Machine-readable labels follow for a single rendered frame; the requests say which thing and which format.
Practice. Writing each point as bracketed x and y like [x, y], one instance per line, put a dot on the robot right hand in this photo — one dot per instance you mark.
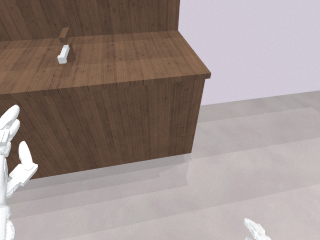
[256, 230]

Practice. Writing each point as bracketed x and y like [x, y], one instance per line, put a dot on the robot left forearm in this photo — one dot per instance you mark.
[7, 229]

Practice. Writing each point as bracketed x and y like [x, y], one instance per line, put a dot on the counter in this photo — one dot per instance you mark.
[130, 91]

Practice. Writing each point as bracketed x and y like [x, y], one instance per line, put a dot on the tap lever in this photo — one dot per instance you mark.
[62, 58]

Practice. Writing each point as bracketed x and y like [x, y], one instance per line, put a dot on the robot left hand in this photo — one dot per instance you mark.
[9, 125]

